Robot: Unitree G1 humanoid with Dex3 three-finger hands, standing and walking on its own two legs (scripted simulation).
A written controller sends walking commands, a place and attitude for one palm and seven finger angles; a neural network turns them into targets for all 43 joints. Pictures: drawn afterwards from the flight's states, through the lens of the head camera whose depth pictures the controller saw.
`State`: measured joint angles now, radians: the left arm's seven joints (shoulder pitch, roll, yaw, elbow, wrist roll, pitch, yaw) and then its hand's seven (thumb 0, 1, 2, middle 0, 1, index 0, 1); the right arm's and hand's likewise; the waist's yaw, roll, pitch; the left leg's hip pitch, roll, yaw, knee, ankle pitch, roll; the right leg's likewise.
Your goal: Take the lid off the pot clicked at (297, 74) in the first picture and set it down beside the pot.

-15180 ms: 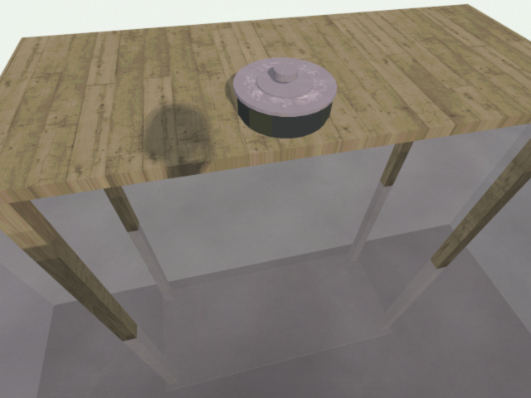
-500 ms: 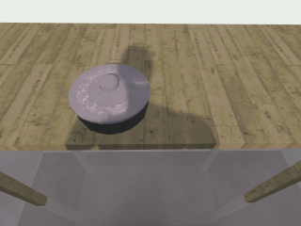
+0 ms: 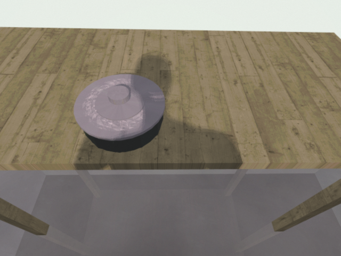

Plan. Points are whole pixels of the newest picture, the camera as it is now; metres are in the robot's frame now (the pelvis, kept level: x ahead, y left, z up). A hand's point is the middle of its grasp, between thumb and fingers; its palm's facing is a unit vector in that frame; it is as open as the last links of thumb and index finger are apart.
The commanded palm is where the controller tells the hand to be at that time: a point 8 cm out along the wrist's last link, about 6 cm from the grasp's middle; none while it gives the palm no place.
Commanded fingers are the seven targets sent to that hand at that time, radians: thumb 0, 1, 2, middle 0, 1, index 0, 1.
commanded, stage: look again from close up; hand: left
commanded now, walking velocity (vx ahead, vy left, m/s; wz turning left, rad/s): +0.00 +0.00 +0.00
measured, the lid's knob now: (118, 95) +0.41 +0.15 +0.15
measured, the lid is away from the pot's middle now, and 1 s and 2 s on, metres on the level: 0.00 0.00 0.00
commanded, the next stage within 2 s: lift the closed hand beside the body in 0.66 s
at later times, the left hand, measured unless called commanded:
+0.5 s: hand out of the picture -0.02 +0.17 -0.18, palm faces +0.03 -0.98 -0.17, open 7.3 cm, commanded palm none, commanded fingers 0.00 0.90 0.90 -0.20 -0.30 -0.20 -0.30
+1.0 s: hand out of the picture +0.11 +0.20 -0.05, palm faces +0.16 -0.95 -0.27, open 6.2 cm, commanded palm +0.06 +0.25 +0.00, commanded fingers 0.00 0.90 0.90 -0.77 -0.92 -0.77 -0.92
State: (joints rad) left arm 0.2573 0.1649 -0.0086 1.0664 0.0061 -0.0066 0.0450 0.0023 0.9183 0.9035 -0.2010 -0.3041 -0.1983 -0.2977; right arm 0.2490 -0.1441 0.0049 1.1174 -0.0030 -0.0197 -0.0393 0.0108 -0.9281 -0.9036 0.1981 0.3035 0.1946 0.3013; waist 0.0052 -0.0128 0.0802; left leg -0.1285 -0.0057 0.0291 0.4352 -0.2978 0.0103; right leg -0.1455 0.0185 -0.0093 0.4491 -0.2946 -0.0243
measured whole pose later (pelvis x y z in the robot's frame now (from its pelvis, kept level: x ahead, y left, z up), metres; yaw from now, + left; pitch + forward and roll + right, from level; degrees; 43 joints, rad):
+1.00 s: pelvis -0.03 +0.02 +0.00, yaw +2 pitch -3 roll +0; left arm 0.50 0.17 -0.02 0.16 0.00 0.01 0.11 0.02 0.94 0.90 -0.40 -0.52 -0.39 -0.51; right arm 0.24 -0.24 -0.03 0.80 0.03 -0.21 0.00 0.03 -0.93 -0.90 0.20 0.30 0.19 0.30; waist 0.00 0.05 -0.03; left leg -0.14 -0.05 0.02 0.46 -0.26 0.04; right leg -0.15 -0.03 -0.02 0.47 -0.27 0.01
